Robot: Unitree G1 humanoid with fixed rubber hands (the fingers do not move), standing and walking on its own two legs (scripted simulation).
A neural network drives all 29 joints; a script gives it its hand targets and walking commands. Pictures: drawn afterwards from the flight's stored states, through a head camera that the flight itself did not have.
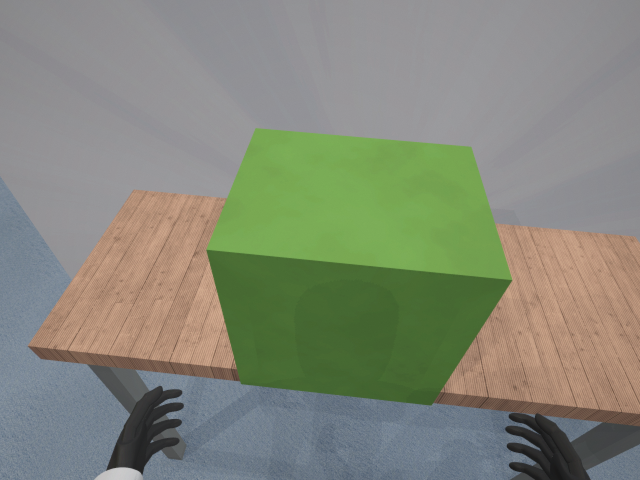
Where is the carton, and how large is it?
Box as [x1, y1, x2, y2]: [206, 128, 511, 405]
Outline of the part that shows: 255,128 206,249 241,383 431,405 511,281 509,270 471,147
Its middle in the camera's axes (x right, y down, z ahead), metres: +0.04 +0.04 +0.52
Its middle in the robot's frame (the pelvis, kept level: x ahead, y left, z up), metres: +0.37 +0.00 +0.07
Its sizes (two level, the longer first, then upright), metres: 0.272 0.211 0.287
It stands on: a table, 0.70 m high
